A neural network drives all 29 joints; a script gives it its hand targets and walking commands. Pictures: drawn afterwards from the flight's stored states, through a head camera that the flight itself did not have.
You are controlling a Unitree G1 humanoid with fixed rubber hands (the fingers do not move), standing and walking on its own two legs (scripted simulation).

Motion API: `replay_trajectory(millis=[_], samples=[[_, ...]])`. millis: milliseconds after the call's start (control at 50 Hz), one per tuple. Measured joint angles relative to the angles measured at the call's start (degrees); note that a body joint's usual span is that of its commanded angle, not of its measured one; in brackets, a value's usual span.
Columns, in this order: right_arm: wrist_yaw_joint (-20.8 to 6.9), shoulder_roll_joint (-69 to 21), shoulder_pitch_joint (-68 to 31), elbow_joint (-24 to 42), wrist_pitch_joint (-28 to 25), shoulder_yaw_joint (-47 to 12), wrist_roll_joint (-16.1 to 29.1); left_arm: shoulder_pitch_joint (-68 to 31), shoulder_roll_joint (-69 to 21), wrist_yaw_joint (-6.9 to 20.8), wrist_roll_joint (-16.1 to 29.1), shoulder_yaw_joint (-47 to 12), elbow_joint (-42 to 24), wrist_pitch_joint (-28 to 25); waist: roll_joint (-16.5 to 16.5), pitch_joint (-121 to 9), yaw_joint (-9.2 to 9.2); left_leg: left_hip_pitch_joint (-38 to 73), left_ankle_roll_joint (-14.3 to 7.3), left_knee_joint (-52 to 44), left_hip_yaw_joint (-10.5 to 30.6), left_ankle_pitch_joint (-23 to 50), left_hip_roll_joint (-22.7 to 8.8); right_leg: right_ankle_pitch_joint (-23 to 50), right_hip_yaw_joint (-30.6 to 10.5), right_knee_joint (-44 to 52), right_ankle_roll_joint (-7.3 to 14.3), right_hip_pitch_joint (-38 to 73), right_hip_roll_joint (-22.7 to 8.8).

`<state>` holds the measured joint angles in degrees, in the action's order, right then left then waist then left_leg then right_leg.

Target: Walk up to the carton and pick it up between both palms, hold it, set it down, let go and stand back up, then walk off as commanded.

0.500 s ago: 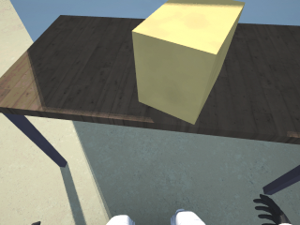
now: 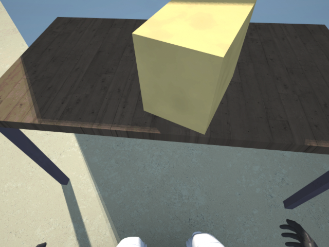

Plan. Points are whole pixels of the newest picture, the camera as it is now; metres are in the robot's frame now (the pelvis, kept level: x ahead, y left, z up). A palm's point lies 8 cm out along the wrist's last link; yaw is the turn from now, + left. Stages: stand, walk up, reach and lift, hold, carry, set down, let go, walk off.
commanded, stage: walk up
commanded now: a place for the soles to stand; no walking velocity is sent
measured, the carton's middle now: (194, 60) +0.61 -0.08 +0.09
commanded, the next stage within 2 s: none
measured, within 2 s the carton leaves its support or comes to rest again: neither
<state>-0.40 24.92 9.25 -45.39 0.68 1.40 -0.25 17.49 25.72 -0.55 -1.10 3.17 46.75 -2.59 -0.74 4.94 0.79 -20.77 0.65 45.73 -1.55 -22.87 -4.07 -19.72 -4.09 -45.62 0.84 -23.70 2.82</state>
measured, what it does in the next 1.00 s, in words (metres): stands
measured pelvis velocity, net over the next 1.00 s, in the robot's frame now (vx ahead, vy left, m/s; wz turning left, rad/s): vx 0.00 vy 0.01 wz -0.01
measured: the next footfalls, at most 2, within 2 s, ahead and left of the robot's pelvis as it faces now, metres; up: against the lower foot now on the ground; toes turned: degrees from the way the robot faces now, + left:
none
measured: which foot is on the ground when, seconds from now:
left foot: down 0.00-1.00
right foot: down 0.00-1.00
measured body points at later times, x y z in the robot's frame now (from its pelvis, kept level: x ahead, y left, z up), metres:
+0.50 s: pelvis +0.00 +0.00 +0.00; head +0.02 +0.00 +0.45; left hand +0.08 +0.35 -0.09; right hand +0.14 -0.32 -0.09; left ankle +0.02 +0.15 -0.71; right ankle +0.05 -0.12 -0.71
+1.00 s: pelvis +0.00 +0.01 +0.00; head +0.03 +0.00 +0.45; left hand +0.08 +0.35 -0.09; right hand +0.14 -0.32 -0.09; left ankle +0.02 +0.15 -0.71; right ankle +0.05 -0.12 -0.71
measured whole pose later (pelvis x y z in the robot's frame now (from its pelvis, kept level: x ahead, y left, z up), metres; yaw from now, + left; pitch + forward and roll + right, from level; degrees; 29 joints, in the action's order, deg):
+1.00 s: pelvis +0.00 +0.01 +0.00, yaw +0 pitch -2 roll +0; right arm -0.4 24.9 7.1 -45.4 0.3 1.4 -0.2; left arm 17.5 25.7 -0.7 -1.1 3.2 46.8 -3.1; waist -0.7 4.7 0.8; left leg -20.6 -0.8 45.0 -1.5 -22.5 -3.3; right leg -19.6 -4.6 -45.0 0.8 -23.6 2.5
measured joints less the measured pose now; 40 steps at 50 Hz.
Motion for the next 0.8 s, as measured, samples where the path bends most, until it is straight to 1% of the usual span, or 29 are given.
replay_trajectory(millis=[60,100,180,260,280,380,440,480,540,560,620,660,740,800], samples=[[0.0,0.0,-0.9,0.0,0.0,0.0,0.0,0.0,0.0,0.1,0.0,0.0,0.0,-0.1,0.3,0.0,-0.01,-0.2,-1.5,1.0,0.0,-3.7,0.4,0.0,-0.1,0.0,0.0,0.0,-0.2],[0.0,0.0,-1.5,0.0,0.0,0.0,0.0,0.0,0.0,0.1,0.0,0.0,0.0,-0.1,0.3,0.2,0.00,-0.2,-2.0,1.0,0.0,-4.2,0.7,0.0,-0.1,0.0,0.0,0.0,-0.5],[0.0,0.0,-1.6,0.0,-0.2,0.0,0.0,0.0,0.0,0.1,0.0,0.0,0.0,-0.1,0.1,0.0,0.01,0.0,-1.2,-0.3,0.0,0.3,0.7,0.0,-0.2,0.0,0.0,0.0,-0.5],[0.0,0.0,-1.2,0.0,-0.3,0.0,0.0,0.0,0.1,0.0,0.0,0.0,0.0,-0.1,0.1,-0.4,0.00,0.2,0.4,-0.3,0.0,-0.1,0.2,-0.3,-0.2,0.0,0.0,0.0,-0.1],[0.0,0.0,-1.4,0.0,-0.3,0.0,0.0,0.0,0.1,0.0,0.0,0.0,0.0,-0.2,0.1,-0.4,0.00,0.2,0.4,-0.3,0.0,-0.1,0.2,-0.2,-0.2,0.0,0.0,0.0,0.0],[0.0,0.0,-2.6,0.0,-0.3,0.0,0.0,0.0,0.1,0.0,0.0,0.0,0.0,-0.3,0.2,-0.3,0.00,0.0,-1.6,0.3,0.0,-2.9,0.8,-0.3,-0.3,0.0,0.0,0.0,-0.5],[0.0,0.0,-2.6,0.0,-0.4,0.0,0.0,0.0,0.0,-0.1,0.0,0.0,0.0,-0.3,-0.1,-0.4,0.01,0.2,-0.9,-0.5,0.0,0.3,0.8,-0.2,-0.4,0.0,0.0,0.0,-0.5],[0.0,0.0,-1.9,0.0,-0.5,0.0,0.0,0.0,0.0,-0.1,0.0,0.0,0.0,-0.3,-0.1,-0.7,0.01,0.2,0.0,-0.5,0.0,0.2,0.6,-0.2,-0.4,0.0,0.0,0.0,-0.4],[0.0,0.0,-1.5,0.0,-0.5,0.0,0.0,0.0,0.1,-0.1,0.0,0.0,0.0,-0.3,-0.1,-0.7,0.00,0.3,0.3,-0.5,0.0,-0.1,0.4,-0.2,-0.4,0.0,0.0,0.0,-0.2],[0.0,0.0,-1.6,0.0,-0.5,0.0,0.0,0.0,0.1,-0.1,0.0,0.0,0.0,-0.3,0.0,-0.7,0.00,0.3,0.1,-0.5,0.0,-0.1,0.4,-0.2,-0.4,0.0,0.0,0.0,-0.1],[0.0,0.0,-2.0,0.0,-0.3,0.0,0.0,0.0,0.1,-0.1,0.0,0.0,0.0,-0.3,0.1,-0.7,0.00,0.0,-1.4,0.4,0.0,-3.0,0.8,-0.2,-0.4,0.0,0.0,0.0,-0.4],[0.0,0.0,-2.2,0.0,-0.3,0.0,0.0,0.0,0.1,-0.1,0.0,0.0,0.0,-0.3,0.1,-0.6,0.00,0.0,-1.9,0.4,0.0,-3.2,1.1,-0.1,-0.4,0.1,0.0,0.0,-0.7],[0.0,0.0,-1.4,0.0,-0.5,0.0,0.0,0.0,0.1,-0.1,0.0,0.0,0.0,-0.2,-0.1,-0.7,0.01,0.2,-1.2,-0.4,0.0,0.2,0.9,-0.3,-0.4,0.1,0.0,0.0,-0.5],[0.0,0.0,-0.8,0.0,-0.5,0.0,0.0,0.0,0.3,0.0,0.0,0.0,0.0,-0.2,-0.1,-0.9,0.01,0.3,-0.3,-0.4,0.0,-0.1,0.2,-1.9,-0.5,-0.1,0.0,0.0,0.2]])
